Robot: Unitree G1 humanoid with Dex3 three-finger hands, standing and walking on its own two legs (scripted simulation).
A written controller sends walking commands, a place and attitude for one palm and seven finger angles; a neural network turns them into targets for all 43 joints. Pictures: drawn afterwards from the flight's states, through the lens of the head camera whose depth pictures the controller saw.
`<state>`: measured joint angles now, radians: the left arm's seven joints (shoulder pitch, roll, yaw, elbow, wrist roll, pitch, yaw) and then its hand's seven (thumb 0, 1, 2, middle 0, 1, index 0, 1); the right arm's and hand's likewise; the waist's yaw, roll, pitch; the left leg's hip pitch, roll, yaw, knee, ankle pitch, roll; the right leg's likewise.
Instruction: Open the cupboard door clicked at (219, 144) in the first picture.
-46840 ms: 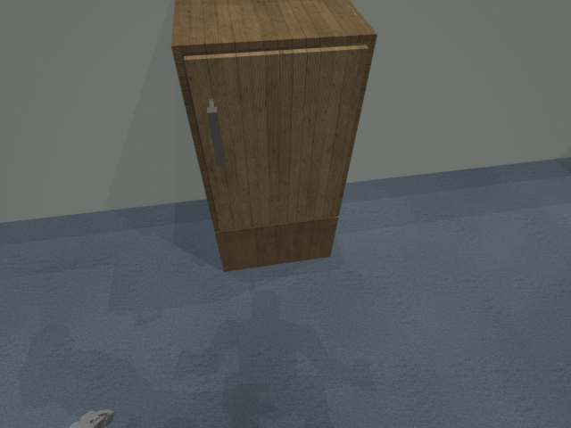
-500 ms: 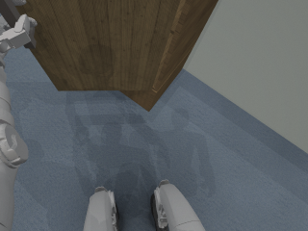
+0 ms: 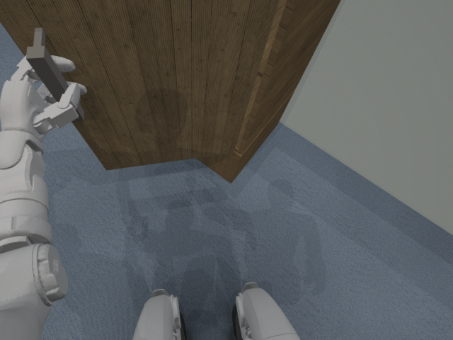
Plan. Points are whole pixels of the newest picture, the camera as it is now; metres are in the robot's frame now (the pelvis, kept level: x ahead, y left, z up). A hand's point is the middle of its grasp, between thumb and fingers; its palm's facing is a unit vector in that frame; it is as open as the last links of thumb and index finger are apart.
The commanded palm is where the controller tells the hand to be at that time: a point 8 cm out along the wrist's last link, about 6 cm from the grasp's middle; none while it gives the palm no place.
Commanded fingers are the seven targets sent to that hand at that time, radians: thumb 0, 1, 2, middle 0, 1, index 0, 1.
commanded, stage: pull the door open along its arc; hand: left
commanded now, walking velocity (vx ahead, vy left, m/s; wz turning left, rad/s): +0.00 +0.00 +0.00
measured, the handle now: (60, 79) +0.55 +0.24 +0.05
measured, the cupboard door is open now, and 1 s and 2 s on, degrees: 48 86 88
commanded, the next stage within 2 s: open thumb and fingers to let go in 0.72 s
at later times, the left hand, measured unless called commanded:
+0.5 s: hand (114, 174) +0.37 +0.14 +0.05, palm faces +0.41 -0.91 +0.00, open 6.1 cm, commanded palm +0.31 +0.18 +0.05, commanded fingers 0.00 0.90 0.90 -0.40 -1.35 -0.40 -1.35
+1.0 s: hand (164, 215) +0.31 +0.07 +0.05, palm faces +0.41 -0.91 -0.01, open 6.4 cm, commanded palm +0.27 +0.11 +0.05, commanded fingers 0.00 0.20 0.60 -0.35 -1.27 -0.35 -1.27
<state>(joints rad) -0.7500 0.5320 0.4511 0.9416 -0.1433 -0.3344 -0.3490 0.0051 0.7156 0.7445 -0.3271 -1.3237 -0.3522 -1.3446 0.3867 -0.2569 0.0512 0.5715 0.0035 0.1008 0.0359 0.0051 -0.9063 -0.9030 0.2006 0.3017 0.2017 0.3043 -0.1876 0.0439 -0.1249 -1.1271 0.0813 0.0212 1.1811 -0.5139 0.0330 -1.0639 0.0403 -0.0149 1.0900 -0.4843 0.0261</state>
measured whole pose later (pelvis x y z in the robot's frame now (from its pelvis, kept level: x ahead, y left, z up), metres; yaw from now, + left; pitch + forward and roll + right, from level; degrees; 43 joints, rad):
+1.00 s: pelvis -0.01 -0.05 +0.01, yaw +6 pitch +16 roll +0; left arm -0.07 -0.06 -0.12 0.38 0.08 -0.46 0.51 0.00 0.61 0.76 -0.35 -1.32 -0.35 -1.32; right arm 0.16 -0.18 -0.01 0.61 -0.08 -0.01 0.03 0.01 -0.91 -0.90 0.20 0.30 0.20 0.30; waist -0.01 0.02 -0.14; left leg -0.91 0.03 -0.03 1.11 -0.48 -0.03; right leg -0.86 -0.01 -0.06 1.13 -0.54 -0.04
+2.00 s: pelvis -0.02 -0.01 +0.01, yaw +6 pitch +14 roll -2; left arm -0.05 0.09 -0.19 0.32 -0.09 -0.40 -0.03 -0.01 -0.50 0.30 -0.22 -0.37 -0.17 -0.38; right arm 0.23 -0.22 0.01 0.53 0.00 -0.01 0.01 0.01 -0.91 -0.90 0.20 0.30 0.20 0.30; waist -0.02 0.05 -0.12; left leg -0.90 0.01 -0.01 1.14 -0.48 0.02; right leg -0.84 -0.03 -0.05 1.11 -0.51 0.01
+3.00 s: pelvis -0.01 -0.04 -0.01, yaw +5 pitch +16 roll -2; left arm 0.39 0.22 0.08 -0.06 -0.24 -0.38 -0.25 -0.01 -0.50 0.30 -0.16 -0.30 -0.18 -0.31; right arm 0.23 -0.24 0.00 0.46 0.01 -0.07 -0.04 0.01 -0.91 -0.90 0.20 0.30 0.20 0.30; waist 0.00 0.05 -0.15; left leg -0.99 0.04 -0.04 1.25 -0.55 -0.02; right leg -0.92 0.00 -0.07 1.23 -0.59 -0.02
